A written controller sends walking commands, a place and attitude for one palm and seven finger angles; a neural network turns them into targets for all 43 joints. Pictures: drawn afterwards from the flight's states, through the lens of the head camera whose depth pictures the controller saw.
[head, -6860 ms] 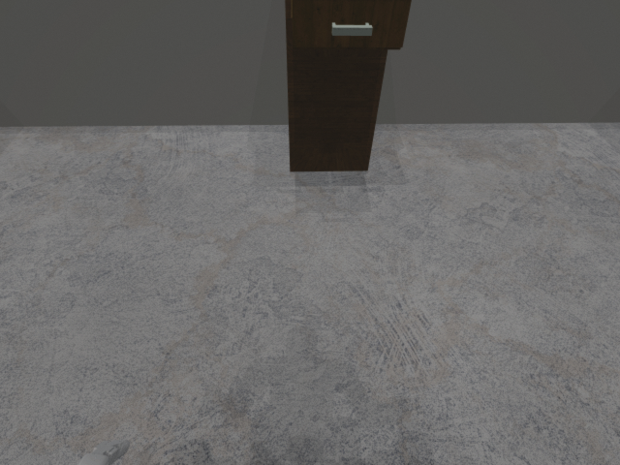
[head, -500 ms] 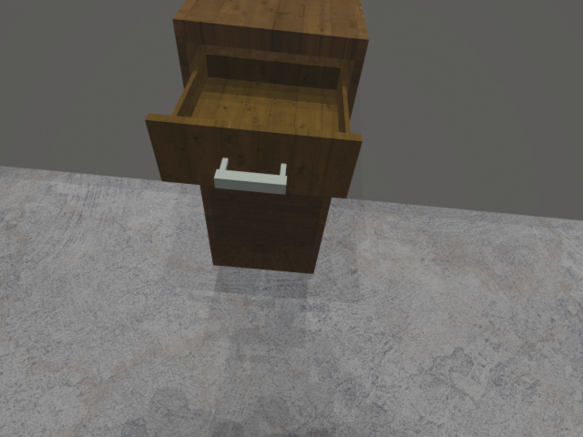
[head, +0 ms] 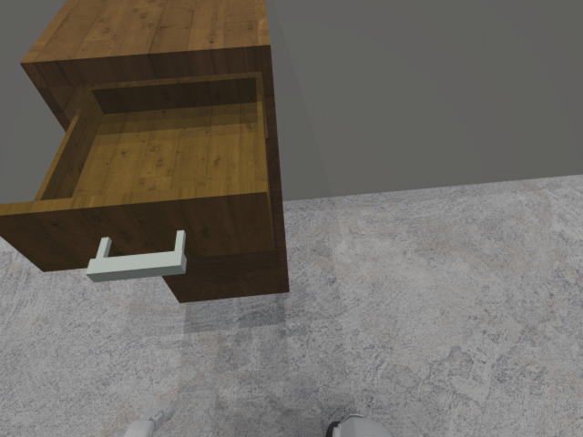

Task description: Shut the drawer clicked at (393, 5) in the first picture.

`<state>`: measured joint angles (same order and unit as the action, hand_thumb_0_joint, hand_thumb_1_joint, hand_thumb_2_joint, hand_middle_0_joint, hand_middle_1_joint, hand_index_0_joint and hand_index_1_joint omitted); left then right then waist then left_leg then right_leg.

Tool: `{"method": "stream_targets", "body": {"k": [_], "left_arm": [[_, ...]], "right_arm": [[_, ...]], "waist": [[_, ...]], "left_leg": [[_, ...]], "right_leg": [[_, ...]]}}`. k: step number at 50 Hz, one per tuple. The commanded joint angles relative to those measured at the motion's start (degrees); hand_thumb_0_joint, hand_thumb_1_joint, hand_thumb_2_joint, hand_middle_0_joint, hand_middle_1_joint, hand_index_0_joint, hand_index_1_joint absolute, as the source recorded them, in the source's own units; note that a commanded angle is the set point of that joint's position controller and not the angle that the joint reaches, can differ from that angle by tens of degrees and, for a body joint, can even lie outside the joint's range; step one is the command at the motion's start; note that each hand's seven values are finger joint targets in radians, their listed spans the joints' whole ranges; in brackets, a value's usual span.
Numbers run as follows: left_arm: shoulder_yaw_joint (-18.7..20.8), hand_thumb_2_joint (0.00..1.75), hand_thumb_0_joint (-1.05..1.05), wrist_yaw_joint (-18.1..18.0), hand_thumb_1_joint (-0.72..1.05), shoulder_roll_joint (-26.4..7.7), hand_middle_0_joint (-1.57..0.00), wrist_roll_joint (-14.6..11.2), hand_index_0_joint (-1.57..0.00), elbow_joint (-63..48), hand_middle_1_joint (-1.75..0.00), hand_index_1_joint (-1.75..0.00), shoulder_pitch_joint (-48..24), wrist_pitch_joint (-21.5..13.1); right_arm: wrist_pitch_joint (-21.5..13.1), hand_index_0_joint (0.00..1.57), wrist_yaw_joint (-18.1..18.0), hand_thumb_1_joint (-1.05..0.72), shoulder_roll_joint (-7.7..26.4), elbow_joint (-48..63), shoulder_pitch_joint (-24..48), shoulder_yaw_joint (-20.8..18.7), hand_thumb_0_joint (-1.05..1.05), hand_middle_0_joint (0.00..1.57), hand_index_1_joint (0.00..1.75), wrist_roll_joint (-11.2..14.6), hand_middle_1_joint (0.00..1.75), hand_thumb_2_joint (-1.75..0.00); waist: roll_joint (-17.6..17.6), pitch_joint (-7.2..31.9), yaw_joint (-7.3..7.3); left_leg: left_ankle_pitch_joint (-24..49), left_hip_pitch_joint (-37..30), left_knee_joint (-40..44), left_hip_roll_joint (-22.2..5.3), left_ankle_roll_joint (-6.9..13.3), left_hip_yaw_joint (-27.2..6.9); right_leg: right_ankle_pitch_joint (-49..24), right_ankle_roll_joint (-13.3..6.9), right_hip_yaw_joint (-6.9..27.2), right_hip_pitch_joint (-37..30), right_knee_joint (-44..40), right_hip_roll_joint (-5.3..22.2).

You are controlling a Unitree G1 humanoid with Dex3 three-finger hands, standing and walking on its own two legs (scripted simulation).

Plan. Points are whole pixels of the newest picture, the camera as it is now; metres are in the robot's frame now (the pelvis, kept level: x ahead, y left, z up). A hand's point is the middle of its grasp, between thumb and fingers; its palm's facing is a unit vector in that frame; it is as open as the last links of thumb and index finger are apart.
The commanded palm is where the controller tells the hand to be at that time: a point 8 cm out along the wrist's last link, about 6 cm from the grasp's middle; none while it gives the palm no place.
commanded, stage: take the last steps up to it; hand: left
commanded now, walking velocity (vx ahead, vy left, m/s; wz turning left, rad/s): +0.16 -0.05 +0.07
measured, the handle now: (140, 253) +0.35 +0.21 +0.06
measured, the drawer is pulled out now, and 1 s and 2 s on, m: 0.29 0.29 0.29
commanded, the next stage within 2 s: come to a stop and stand still in 0.04 s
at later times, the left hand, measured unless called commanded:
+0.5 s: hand out of the picture +0.04 +0.15 -0.16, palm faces +0.14 -0.97 -0.18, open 7.3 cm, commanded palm none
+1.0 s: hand out of the picture +0.00 +0.22 -0.15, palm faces +0.09 -0.97 -0.23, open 7.4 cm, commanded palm none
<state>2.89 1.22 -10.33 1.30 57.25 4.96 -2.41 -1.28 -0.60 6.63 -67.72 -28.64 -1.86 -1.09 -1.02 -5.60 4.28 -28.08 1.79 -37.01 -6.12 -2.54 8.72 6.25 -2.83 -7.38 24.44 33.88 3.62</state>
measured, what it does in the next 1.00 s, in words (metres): steps on the spot: left foot, then right foot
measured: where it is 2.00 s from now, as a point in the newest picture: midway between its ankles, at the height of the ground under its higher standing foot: outside the picture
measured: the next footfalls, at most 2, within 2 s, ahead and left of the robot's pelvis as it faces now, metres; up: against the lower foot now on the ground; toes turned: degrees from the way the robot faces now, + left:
left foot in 0.42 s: +0.10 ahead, +0.10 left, +0.00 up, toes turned +7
right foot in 0.96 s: +0.03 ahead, -0.06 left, +0.00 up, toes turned +0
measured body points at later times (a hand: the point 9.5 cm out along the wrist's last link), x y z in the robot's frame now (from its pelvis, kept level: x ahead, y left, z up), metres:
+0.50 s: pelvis +0.04 -0.02 +0.02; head +0.04 -0.02 +0.47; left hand +0.03 +0.20 -0.14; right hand +0.12 -0.25 -0.13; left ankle +0.06 +0.10 -0.72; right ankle +0.10 -0.10 -0.72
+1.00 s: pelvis -0.01 +0.05 +0.01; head +0.00 +0.03 +0.46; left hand +0.00 +0.28 -0.13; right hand -0.01 -0.16 -0.15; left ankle +0.06 +0.10 -0.72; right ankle -0.01 -0.06 -0.72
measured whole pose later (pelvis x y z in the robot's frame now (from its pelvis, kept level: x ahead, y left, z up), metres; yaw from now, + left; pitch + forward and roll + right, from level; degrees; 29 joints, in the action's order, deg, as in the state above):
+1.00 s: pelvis -0.01 +0.05 +0.01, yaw +3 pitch -1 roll +0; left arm 1.4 -1.9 -7.3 0.9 58.1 18.2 0.8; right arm 1.8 -0.6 8.6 -60.1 -19.7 -0.5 -1.1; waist -3.0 -0.4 0.7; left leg -8.5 17.8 -26.3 3.8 6.4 7.3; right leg 17.4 -1.3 -3.3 12.0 29.9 0.9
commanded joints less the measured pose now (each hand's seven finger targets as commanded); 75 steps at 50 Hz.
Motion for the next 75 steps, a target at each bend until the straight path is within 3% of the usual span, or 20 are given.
{"method": "stream_targets", "body": {"k": [1,4,8,17,20,23,25,26,27,29,33,35,37,40,45,50,52,56,60,75], "left_arm": [[2.37,0.9,0.0,-2.11,0.9,-12.12,-0.2,-0.85,-0.2,4.24,-0.3,-0.3,18.42,-0.81],[0.6,0.9,0.0,-2.72,0.9,-5.86,-0.2,-0.87,-0.2,1.88,-0.3,-0.3,9.12,-0.93],[-0.43,0.9,0.0,-3.07,0.9,-1.65,-0.2,-0.32,-0.2,1.64,-0.3,-0.3,7.52,-1.22],[0.54,0.9,0.0,-3.69,0.9,-6.99,-0.2,0.03,-0.2,2.66,-0.3,-0.3,10.22,1.13],[0.65,0.9,0.0,-3.71,0.9,-6.69,-0.2,-0.38,-0.2,2.98,-0.3,-0.3,9.55,1.67],[-0.06,0.9,0.0,-3.5,0.9,-3.44,-0.2,-0.58,-0.2,2.69,-0.3,-0.3,11.33,2.21],[-0.33,0.9,0.0,-3.52,0.9,-3.53,-0.2,-0.2,-0.2,3.56,-0.3,-0.3,11.97,2.91],[-1.07,0.9,0.0,-5.55,0.9,-5.35,-0.2,-0.33,-0.2,6.11,-0.3,-0.3,23.78,1.73],[-1.43,0.9,0.0,-5.03,0.9,-7.51,-0.2,0.47,-0.2,4.47,-0.3,-0.3,17.64,0.78],[-0.69,0.9,0.0,-4.45,0.9,-8.38,-0.2,0.49,-0.2,0.88,-0.3,-0.3,13.28,0.76],[0.32,0.9,0.0,-4.29,0.9,-8.33,-0.2,0.14,-0.2,-0.92,-0.3,-0.3,8.87,2.24],[0.27,0.9,0.0,-3.96,0.9,-6.91,-0.2,0.0,-0.2,-1.0,-0.3,-0.3,9.0,3.22],[-0.07,0.9,0.0,-3.82,0.9,-3.8,-0.2,-0.2,-0.2,-1.1,-0.3,-0.3,14.1,4.2],[-0.3,0.9,0.0,-3.14,0.9,-0.95,-0.2,0.13,-0.2,0.98,-0.3,-0.3,20.3,4.66],[-1.03,0.9,0.0,-3.06,0.9,-0.29,-0.2,-0.48,-0.2,-0.61,-0.3,-0.3,18.07,3.24],[-1.31,0.9,0.0,-3.88,0.9,-2.23,-0.2,-0.28,-0.2,0.08,-0.3,-0.3,19.41,2.15],[-1.37,0.9,0.0,-3.82,0.9,-2.41,-0.2,-0.52,-0.2,-0.39,-0.3,-0.3,16.03,1.35],[-1.91,0.9,0.0,-3.93,0.9,-1.44,-0.2,-0.73,-0.2,-0.87,-0.3,-0.3,14.38,1.4],[-1.96,0.9,0.0,-3.87,0.9,-0.55,-0.2,-0.28,-0.2,1.84,-0.3,-0.3,20.63,2.32],[-2.57,0.9,0.0,-4.05,0.9,1.38,-0.2,0.03,-0.2,5.4,-0.3,-0.3,24.35,1.53]], "right_arm": [[-1.2,0.2,-0.52,-0.9,5.1,5.44,1.49,-1.62,0.0,0.2,0.3,1.21,0.3,-0.9],[0.39,0.2,-0.29,-0.9,3.78,5.1,3.64,-1.47,0.0,0.2,0.3,0.1,0.3,-0.9],[2.05,0.2,-0.3,-0.9,1.16,3.93,0.89,-1.0,0.0,0.2,0.3,-0.42,0.3,-0.9],[2.98,0.2,-0.72,-0.9,4.33,7.24,10.27,-0.69,0.0,0.2,0.3,0.77,0.3,-0.9],[2.66,0.2,-0.82,-0.9,5.05,7.04,9.73,-0.69,0.0,0.2,0.3,0.61,0.3,-0.9],[1.65,0.2,-1.2,-0.9,8.31,8.38,12.22,-0.63,0.0,0.2,0.3,0.14,0.3,-0.9],[1.81,0.2,-1.08,-0.9,7.8,9.2,16.12,-0.35,0.0,0.2,0.3,0.23,0.3,-0.9],[0.81,0.2,-0.65,-0.9,9.44,13.99,22.68,-0.89,0.0,0.2,0.3,1.16,0.3,-0.9],[1.7,0.2,-0.4,-0.9,6.88,14.07,15.95,0.13,0.0,0.2,0.3,0.95,0.3,-0.9],[2.86,0.2,0.03,-0.9,6.52,12.94,11.26,-0.68,0.0,0.2,0.3,0.43,0.3,-0.9],[2.53,0.2,0.33,-0.9,5.86,11.99,6.02,-0.44,0.0,0.2,0.3,0.15,0.3,-0.9],[2.39,0.2,0.25,-0.9,6.84,11.99,4.46,-0.58,0.0,0.2,0.3,-0.24,0.3,-0.9],[2.1,0.2,-0.09,-0.9,10.02,14.17,8.73,-0.91,0.0,0.2,0.3,-0.86,0.3,-0.9],[2.15,0.2,-0.52,-0.9,10.62,15.32,15.3,-0.57,0.0,0.2,0.3,-0.5,0.3,-0.9],[1.62,0.2,-0.64,-0.9,9.2,12.26,9.13,-0.4,0.0,0.2,0.3,-0.49,0.3,-0.9],[1.53,0.2,-0.2,-0.9,6.48,10.77,7.5,0.1,0.0,0.2,0.3,0.12,0.3,-0.9],[1.7,0.2,-0.36,-0.9,6.17,10.16,6.52,0.22,0.0,0.2,0.3,0.02,0.3,-0.9],[1.35,0.2,-0.35,-0.9,5.6,8.28,5.61,0.79,0.0,0.2,0.3,0.1,0.3,-0.9],[1.14,0.2,-0.6,-0.9,7.58,7.96,8.95,0.43,0.0,0.2,0.3,0.14,0.3,-0.9],[1.12,0.2,-0.7,-0.9,7.67,5.91,9.88,0.01,0.0,0.2,0.3,0.43,0.3,-0.9]], "waist": [[9.13,15.27,-8.18],[5.68,5.82,-4.17],[5.53,3.38,-1.13],[5.54,5.29,-4.56],[4.46,5.38,-3.64],[-4.63,4.18,-5.62],[-6.35,2.44,-6.55],[-0.92,1.77,-10.58],[5.27,3.06,-3.99],[5.57,7.27,-3.22],[6.95,3.66,-0.92],[-0.15,-0.78,-0.76],[-16.3,-4.86,-3.57],[-6.18,-2.52,-7.71],[-1.27,0.05,-5.22],[2.27,3.03,-3.57],[12.08,2.63,-2.08],[3.4,0.16,-1.33],[-5.29,-1.38,-4.53],[2.2,1.37,-3.95]], "left_leg": [[-3.29,26.09,-37.47,1.18,3.17,-7.66],[5.22,24.34,-35.02,-2.15,2.48,-8.37],[9.18,18.31,-23.63,-1.46,0.87,-6.56],[7.34,13.71,-0.12,1.63,0.01,-7.14],[15.21,6.99,10.23,1.77,0.83,-7.41],[23.79,9.92,16.99,-5.52,5.02,-13.73],[13.54,16.44,21.83,-4.31,5.29,-13.94],[10.43,17.13,3.52,-1.08,1.94,-5.64],[7.2,16.43,2.22,3.79,0.56,-5.24],[4.41,12.72,-0.63,3.43,2.22,-6.0],[9.39,5.78,5.62,5.16,2.65,-3.96],[3.01,9.27,11.63,2.93,3.71,-8.79],[-16.28,26.91,29.44,-5.47,7.57,-24.73],[-8.16,33.28,29.77,-5.92,10.47,-22.47],[-2.95,19.24,26.94,-5.83,10.79,-22.71],[8.19,13.88,19.41,2.63,4.2,-14.55],[12.28,9.29,14.17,3.07,4.45,-11.14],[12.23,7.16,15.3,1.44,4.81,-12.61],[-3.96,16.07,27.7,-2.48,6.2,-20.57],[3.09,8.92,26.9,-1.55,4.96,-17.64]], "right_leg": [[-16.71,-10.32,21.95,-29.78,-14.39,19.82],[-8.19,-6.88,13.52,-12.61,-19.42,15.62],[-6.54,-5.54,6.49,-2.91,-22.69,11.94],[-10.48,-8.39,12.8,-9.89,-17.72,15.23],[-5.08,-4.86,12.08,-7.48,-15.55,13.08],[3.12,1.05,5.76,-9.18,-11.8,4.45],[7.74,2.2,4.63,-13.57,-11.21,3.23],[-1.76,4.36,13.36,-13.47,-15.37,7.76],[-4.36,-0.37,17.84,-13.05,-18.94,14.59],[17.3,-5.27,15.64,-8.92,-21.06,13.89],[29.04,-2.37,9.28,2.78,-19.42,9.91],[30.93,-0.64,6.22,6.98,-14.19,6.78],[22.58,1.7,1.34,-1.77,2.61,-2.14],[15.3,1.53,3.8,-10.25,17.16,-2.82],[18.15,0.83,4.39,-8.37,-0.03,-1.93],[16.53,-3.35,12.59,-9.69,-14.04,3.86],[20.12,-3.55,14.07,-4.03,-17.19,4.8],[19.48,-1.62,12.56,0.06,-14.87,3.08],[15.86,-0.04,7.6,-7.69,-8.06,-0.84],[13.73,-0.01,9.78,-5.87,-12.56,0.56]]}}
